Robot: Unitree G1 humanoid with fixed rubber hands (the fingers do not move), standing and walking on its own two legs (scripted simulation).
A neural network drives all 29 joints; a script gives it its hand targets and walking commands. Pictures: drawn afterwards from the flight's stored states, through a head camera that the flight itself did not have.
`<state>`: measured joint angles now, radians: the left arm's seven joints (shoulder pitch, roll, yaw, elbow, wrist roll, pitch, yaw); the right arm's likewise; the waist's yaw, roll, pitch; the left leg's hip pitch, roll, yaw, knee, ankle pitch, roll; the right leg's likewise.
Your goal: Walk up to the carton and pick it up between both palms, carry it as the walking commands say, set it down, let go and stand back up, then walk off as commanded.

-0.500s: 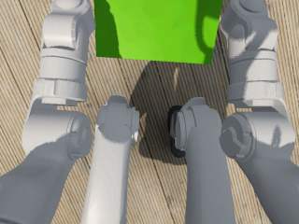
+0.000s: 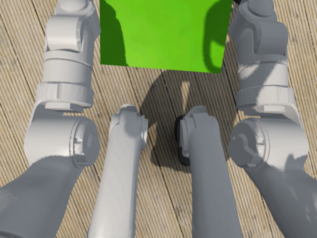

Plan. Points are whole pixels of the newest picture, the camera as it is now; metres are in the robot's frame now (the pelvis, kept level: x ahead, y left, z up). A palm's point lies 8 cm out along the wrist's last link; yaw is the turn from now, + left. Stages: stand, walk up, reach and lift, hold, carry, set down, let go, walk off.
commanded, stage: reach and lift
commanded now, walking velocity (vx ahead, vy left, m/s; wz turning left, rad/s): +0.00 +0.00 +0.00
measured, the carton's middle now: (164, 5) +0.57 +0.01 -0.15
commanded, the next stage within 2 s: none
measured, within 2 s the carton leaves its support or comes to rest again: neither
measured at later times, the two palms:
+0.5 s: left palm out of the picture +0.52 +0.16 -0.01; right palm out of the picture +0.53 -0.14 +0.01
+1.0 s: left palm out of the picture +0.50 +0.16 +0.06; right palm out of the picture +0.51 -0.13 +0.08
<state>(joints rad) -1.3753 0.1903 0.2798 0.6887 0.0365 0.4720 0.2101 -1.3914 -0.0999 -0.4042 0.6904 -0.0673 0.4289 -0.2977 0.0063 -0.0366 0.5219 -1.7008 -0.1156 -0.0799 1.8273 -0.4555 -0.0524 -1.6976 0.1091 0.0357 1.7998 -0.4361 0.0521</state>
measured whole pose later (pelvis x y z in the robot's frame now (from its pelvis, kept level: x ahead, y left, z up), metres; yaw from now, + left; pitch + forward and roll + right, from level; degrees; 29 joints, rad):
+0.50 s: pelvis +0.01 +0.00 +0.05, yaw +0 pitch +14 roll -1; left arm -1.22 0.14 0.25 0.61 0.01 0.48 0.24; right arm -1.23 -0.09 -0.33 0.61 -0.02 0.46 -0.31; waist 0.01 -0.03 0.52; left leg -1.45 -0.11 -0.08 1.67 -0.46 -0.05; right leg -1.45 0.11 0.06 1.65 -0.44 0.05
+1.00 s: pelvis +0.01 +0.01 +0.11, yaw +1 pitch +9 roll -3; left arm -1.11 0.12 0.16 0.57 -0.03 0.51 0.30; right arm -1.13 -0.10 -0.31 0.58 -0.02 0.48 -0.28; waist 0.00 0.01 0.52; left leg -1.22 -0.13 -0.12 1.50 -0.42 -0.03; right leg -1.19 0.09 0.05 1.45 -0.41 0.06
